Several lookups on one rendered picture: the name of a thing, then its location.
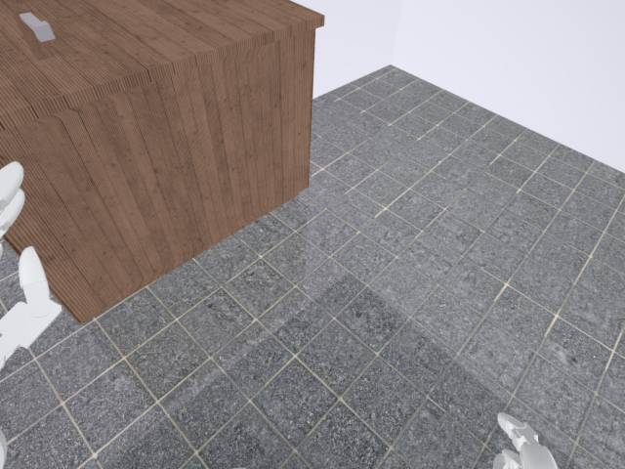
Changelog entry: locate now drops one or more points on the left robot hand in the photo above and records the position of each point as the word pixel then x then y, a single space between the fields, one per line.
pixel 24 323

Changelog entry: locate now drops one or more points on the counter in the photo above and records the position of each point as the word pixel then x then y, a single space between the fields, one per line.
pixel 149 131

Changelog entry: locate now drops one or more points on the tap lever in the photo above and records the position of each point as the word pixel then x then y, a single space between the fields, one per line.
pixel 41 29

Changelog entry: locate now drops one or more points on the right robot hand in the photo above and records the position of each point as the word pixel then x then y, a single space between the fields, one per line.
pixel 525 440

